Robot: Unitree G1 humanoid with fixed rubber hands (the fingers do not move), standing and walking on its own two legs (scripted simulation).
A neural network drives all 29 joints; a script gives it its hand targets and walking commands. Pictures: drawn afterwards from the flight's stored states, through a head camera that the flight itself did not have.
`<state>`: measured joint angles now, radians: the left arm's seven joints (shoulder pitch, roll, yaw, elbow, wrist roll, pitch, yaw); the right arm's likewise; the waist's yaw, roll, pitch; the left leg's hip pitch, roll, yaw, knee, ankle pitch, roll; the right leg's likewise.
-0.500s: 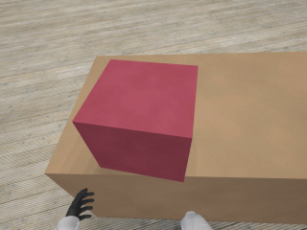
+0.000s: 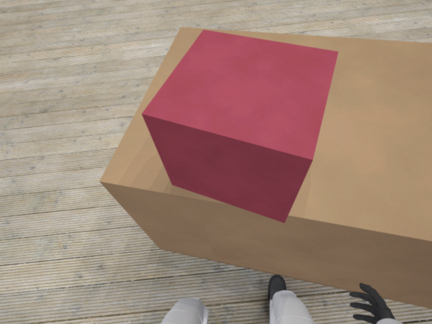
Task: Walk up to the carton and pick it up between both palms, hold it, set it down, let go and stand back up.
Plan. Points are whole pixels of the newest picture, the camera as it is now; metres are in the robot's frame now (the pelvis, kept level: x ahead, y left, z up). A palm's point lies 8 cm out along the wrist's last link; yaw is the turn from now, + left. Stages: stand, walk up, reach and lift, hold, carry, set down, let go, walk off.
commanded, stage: walk up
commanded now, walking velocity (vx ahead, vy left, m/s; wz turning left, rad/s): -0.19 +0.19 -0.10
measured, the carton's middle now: (244, 127) +0.49 +0.01 +0.03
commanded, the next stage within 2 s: none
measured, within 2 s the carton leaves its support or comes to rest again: neither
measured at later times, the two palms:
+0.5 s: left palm out of the picture -0.10 +0.31 -0.13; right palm out of the picture -0.14 -0.17 -0.11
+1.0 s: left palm out of the picture -0.29 +0.25 -0.08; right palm out of the picture -0.13 -0.16 -0.13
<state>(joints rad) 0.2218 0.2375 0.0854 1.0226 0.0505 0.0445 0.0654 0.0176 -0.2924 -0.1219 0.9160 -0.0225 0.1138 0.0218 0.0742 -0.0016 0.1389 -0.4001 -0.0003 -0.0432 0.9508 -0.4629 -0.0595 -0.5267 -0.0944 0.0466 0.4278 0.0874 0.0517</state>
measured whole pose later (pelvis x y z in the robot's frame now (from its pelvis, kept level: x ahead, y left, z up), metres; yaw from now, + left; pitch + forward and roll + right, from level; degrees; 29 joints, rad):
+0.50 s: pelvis -0.16 +0.07 +0.02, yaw -5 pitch +0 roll +1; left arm 0.23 0.24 0.06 1.08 0.00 0.07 0.02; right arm 0.24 -0.14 -0.05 1.00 -0.03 0.03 -0.03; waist -0.03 -0.06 -0.04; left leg -0.37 0.01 0.05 0.48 -0.10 0.00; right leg -0.12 0.04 -0.02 0.60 -0.54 0.03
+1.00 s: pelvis -0.17 +0.07 +0.03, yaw -1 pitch +1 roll +2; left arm 0.55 0.04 0.00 1.18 0.03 -0.08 0.03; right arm 0.22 -0.22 -0.09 1.09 -0.01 0.05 0.01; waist 0.06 0.08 -0.02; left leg -0.52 0.10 0.04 0.93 -0.17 -0.08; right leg 0.02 0.01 -0.10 0.25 -0.28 -0.06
